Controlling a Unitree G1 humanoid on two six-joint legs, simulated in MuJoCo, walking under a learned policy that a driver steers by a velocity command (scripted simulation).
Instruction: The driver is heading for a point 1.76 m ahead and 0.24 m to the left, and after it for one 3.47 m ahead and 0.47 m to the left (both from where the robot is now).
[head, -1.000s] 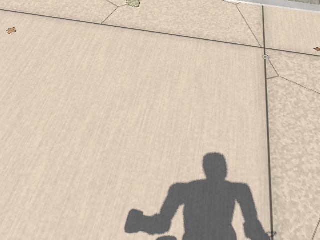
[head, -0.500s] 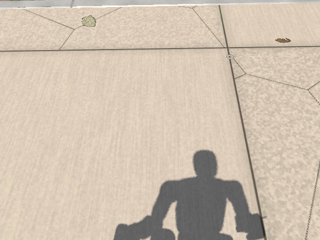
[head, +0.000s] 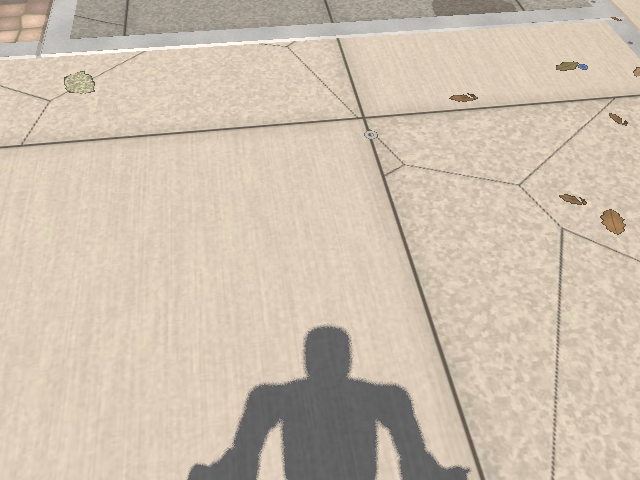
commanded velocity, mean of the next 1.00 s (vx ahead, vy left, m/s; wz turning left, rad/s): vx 0.00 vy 0.00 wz -0.02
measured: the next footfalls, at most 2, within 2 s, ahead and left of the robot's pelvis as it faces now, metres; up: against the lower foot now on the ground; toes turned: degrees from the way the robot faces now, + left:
right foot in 1.78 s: +0.41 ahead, -0.05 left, +0.00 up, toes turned -3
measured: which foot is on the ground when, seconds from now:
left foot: down 0.00-1.00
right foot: down 0.00-1.00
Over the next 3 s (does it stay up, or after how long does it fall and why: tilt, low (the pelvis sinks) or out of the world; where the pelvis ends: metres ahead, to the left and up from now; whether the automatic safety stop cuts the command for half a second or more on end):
stays up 0.52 0.00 0.00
